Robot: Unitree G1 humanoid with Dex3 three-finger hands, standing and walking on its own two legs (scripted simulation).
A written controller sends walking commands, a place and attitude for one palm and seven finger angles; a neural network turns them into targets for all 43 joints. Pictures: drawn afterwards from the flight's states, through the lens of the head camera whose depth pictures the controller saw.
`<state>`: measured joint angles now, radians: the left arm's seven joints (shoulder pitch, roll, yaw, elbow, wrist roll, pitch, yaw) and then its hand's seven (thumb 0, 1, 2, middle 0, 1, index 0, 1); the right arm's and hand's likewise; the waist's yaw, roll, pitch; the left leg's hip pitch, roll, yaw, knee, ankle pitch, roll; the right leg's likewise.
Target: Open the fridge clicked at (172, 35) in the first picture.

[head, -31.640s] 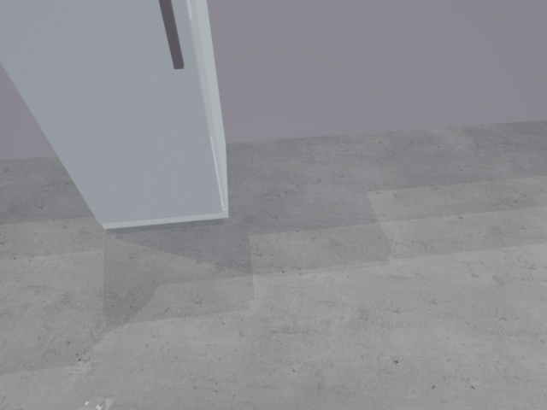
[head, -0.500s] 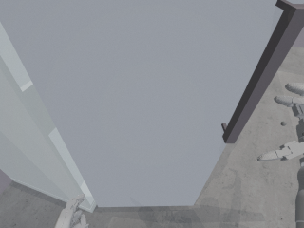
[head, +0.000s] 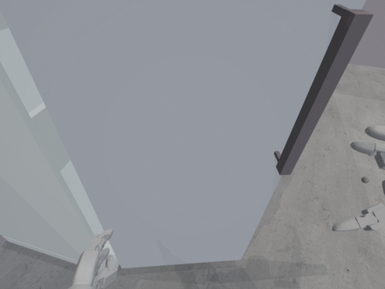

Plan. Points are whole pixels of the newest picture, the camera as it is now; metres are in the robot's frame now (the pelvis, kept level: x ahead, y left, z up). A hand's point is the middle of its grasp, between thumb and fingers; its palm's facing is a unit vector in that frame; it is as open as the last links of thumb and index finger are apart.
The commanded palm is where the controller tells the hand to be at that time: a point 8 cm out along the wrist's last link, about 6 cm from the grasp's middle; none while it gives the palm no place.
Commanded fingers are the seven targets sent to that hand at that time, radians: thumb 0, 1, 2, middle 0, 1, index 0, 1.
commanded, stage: slip the hand off the handle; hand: right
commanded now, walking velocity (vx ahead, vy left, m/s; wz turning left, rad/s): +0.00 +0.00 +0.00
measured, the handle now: (305, 105) +0.40 -0.21 +0.23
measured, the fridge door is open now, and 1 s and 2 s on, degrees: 70 70 70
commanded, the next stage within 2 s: draw the hand back to the body in 0.12 s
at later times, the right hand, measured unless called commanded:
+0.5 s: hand (367, 189) +0.23 -0.27 +0.19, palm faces +0.17 +0.98 -0.08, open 14.7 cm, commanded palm +0.19 -0.31 +0.20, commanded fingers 0.00 0.55 -0.20 0.25 1.15 0.25 1.15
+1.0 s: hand (383, 204) +0.21 -0.29 +0.18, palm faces +0.48 +0.82 -0.30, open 13.2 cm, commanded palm +0.16 -0.31 +0.20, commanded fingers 0.00 -0.14 -0.53 0.23 0.75 0.23 0.75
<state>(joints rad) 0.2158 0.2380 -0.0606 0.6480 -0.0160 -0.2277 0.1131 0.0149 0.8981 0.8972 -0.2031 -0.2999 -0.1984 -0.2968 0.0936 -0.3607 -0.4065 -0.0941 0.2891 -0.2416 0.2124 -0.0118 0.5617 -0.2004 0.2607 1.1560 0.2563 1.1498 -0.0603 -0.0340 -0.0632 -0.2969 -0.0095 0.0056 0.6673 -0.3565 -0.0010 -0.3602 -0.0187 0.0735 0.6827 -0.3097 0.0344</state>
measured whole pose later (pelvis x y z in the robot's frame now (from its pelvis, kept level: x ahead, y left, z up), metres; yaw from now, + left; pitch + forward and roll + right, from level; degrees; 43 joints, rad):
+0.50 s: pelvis +0.02 -0.02 +0.01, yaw +0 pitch -2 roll +1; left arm 0.22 0.23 -0.09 0.62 -0.06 -0.28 0.14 0.02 0.90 0.90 -0.20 -0.30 -0.20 -0.30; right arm 0.22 -0.38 -0.42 -0.34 0.37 0.30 0.23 -0.01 0.56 -0.20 0.26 1.15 0.25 1.15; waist -0.07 -0.05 -0.09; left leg -0.21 0.01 0.00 0.60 -0.35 -0.02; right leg -0.29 0.00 0.06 0.64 -0.32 0.01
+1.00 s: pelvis +0.01 -0.01 +0.01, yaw +0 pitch -4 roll +1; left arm 0.23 0.23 -0.05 0.67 0.00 -0.21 0.11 0.02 0.90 0.90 -0.20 -0.30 -0.20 -0.30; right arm 0.34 -0.35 -0.36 -0.33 0.11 -0.02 -0.09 -0.01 0.20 -0.37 0.24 0.95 0.24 0.94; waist -0.07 -0.05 -0.02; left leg -0.17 0.00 0.00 0.55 -0.32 -0.02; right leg -0.24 -0.01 0.07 0.59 -0.28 0.02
